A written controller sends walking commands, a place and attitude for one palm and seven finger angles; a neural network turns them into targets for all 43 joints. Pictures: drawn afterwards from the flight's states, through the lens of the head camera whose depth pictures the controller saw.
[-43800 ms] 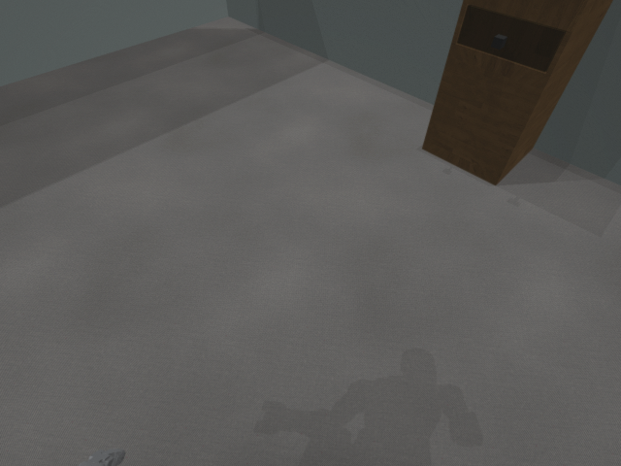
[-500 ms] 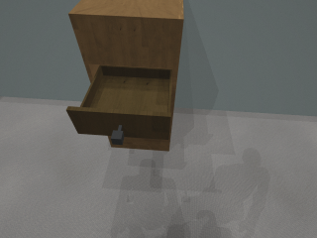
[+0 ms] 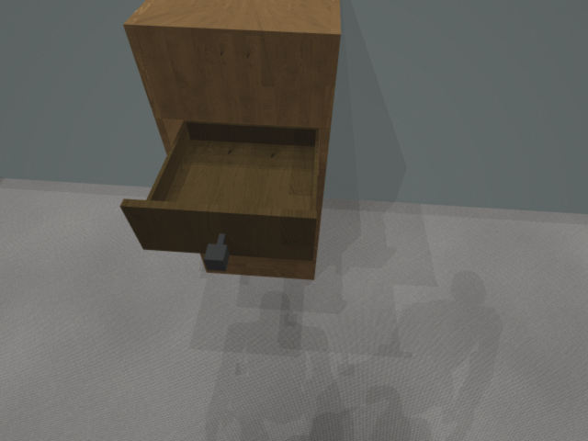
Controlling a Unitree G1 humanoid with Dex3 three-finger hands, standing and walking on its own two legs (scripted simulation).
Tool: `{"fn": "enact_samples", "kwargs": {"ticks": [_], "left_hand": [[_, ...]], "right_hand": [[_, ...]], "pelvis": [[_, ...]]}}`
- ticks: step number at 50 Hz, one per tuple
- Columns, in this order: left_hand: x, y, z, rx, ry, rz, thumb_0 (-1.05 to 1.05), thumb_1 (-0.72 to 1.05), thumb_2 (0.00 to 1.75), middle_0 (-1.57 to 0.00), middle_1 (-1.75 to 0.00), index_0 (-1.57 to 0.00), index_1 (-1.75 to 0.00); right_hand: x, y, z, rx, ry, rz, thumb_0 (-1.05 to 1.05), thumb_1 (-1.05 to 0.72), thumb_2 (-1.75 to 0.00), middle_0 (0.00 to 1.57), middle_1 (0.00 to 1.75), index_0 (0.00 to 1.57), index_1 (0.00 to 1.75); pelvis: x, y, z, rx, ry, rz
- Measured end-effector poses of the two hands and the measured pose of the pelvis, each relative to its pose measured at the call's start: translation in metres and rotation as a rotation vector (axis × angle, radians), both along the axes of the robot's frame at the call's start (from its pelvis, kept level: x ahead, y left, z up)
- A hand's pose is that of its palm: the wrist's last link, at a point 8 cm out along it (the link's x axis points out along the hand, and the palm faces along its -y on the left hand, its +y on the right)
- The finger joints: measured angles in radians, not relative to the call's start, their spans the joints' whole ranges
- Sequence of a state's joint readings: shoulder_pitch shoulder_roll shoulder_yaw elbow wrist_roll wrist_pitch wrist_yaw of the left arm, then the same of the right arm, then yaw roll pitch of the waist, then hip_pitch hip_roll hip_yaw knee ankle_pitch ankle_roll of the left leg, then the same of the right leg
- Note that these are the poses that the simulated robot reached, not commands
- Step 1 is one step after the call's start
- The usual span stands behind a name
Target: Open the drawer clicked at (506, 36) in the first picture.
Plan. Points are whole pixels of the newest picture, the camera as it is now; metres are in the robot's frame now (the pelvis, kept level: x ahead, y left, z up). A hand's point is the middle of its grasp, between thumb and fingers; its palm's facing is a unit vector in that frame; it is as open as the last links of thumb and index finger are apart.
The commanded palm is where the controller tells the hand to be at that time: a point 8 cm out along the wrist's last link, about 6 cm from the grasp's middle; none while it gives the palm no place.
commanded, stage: look to check the result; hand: left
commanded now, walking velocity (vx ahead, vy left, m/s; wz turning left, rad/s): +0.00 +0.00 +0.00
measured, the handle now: (219, 249) +0.48 +0.18 -0.13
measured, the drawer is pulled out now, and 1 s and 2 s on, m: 0.29 0.29 0.29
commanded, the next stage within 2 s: stand and wait in 0.02 s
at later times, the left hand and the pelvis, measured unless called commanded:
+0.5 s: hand out of the picture +0.00 +0.15 -0.18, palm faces +0.05 -0.98 -0.18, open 7.3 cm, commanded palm none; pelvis +0.01 +0.00 +0.00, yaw +0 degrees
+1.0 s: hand out of the picture +0.01 +0.15 -0.18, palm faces +0.06 -0.98 -0.19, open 7.3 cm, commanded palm none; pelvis +0.02 -0.01 +0.00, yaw +0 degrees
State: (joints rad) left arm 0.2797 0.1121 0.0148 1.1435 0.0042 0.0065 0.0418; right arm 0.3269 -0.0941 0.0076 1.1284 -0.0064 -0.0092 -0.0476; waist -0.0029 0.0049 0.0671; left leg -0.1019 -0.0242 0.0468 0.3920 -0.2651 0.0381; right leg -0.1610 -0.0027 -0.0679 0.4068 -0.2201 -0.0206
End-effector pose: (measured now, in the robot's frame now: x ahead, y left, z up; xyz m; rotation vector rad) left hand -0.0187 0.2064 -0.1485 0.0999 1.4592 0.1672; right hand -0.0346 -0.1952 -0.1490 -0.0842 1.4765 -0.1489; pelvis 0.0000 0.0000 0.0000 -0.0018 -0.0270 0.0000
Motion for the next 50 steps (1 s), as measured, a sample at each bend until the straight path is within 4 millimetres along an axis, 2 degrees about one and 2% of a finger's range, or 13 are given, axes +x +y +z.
{"fn": "enact_samples", "kwargs": {"ticks": [38,50], "left_hand": [[0.02,-0.003,0.003,0.019,0.001,0.004,0.01,0.92,0.9,-0.19,-0.3,-0.2,-0.3],[0.023,-0.005,0.004,0.026,-0.009,0.005,0.0,0.92,0.9,-0.19,-0.3,-0.2,-0.3]], "right_hand": [[0.026,-0.014,-0.001,-0.01,-0.004,0.016,0.0,-0.91,-0.9,0.2,0.3,0.2,0.3],[0.029,-0.021,-0.002,-0.011,-0.007,0.021,0.0,-0.91,-0.9,0.2,0.3,0.2,0.3]], "pelvis": [[0.018,-0.008,0.0,0.003,0.009,0.006],[0.019,-0.013,0.001,0.004,0.005,0.008]]}}
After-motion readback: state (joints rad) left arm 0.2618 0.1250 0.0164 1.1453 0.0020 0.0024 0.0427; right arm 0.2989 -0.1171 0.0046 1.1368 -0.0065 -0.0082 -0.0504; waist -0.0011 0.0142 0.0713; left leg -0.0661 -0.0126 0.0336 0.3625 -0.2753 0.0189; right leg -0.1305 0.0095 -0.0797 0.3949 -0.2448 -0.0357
